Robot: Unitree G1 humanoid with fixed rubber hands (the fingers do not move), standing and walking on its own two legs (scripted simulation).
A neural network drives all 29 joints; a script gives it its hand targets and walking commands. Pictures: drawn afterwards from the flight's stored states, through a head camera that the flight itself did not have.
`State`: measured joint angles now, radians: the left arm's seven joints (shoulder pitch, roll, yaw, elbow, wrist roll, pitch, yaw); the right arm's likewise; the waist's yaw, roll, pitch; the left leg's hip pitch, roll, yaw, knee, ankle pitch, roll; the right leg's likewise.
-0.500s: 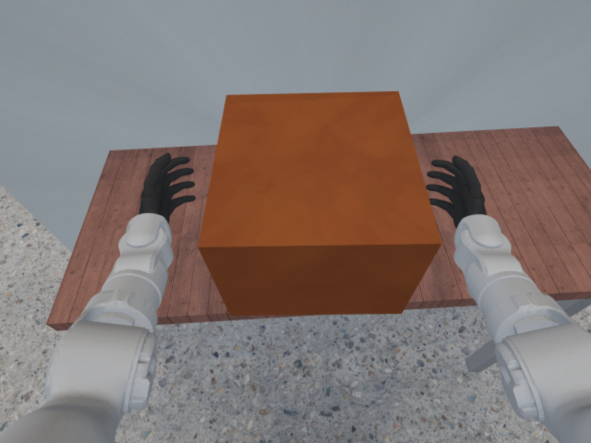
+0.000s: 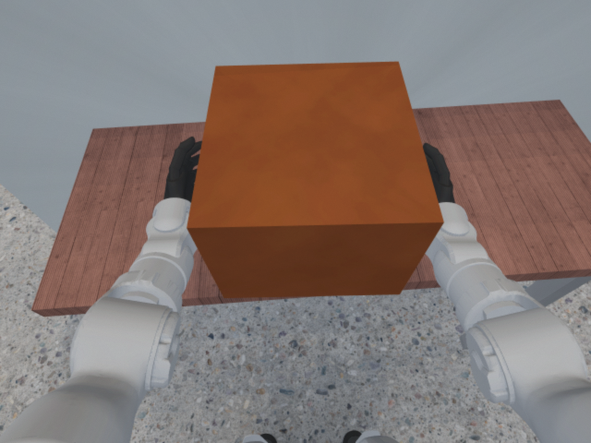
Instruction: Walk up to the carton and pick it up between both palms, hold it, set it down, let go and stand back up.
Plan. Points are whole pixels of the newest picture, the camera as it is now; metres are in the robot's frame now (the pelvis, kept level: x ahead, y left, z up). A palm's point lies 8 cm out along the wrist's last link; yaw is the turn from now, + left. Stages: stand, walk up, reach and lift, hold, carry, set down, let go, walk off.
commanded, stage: reach and lift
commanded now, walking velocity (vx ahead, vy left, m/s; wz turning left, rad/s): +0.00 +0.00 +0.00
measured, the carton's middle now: (309, 182) +0.47 -0.02 +0.04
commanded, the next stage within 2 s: none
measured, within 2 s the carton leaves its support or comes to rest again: leaves its support in 1.56 s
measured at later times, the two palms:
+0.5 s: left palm (181, 194) +0.44 +0.16 +0.06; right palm (439, 192) +0.42 -0.20 +0.06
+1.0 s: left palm (179, 193) +0.44 +0.17 +0.07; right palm (440, 196) +0.41 -0.19 +0.07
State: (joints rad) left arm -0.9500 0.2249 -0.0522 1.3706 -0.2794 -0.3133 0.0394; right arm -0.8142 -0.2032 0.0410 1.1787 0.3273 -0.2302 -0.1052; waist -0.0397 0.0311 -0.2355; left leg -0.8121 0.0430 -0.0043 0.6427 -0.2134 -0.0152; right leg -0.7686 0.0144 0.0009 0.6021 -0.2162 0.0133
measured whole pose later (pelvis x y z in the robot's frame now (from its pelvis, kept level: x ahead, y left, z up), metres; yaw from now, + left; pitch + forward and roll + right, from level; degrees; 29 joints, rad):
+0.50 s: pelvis +0.01 +0.00 +0.01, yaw +0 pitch +19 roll -1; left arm -0.93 0.21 0.00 1.42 -0.20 -0.34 0.06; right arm -0.83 -0.17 -0.03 1.24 0.26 -0.24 -0.11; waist -0.06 0.02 -0.23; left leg -0.73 0.04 -0.01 0.60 -0.21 -0.02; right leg -0.68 0.01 -0.01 0.56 -0.21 0.01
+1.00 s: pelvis +0.02 +0.00 +0.02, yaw +2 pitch +16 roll -1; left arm -0.89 0.20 0.13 1.44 -0.06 -0.44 0.02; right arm -0.72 -0.09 -0.26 1.09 -0.03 -0.25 -0.09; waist -0.09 0.02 -0.16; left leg -0.59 0.02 -0.03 0.49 -0.17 -0.02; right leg -0.53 0.00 -0.03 0.44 -0.18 0.01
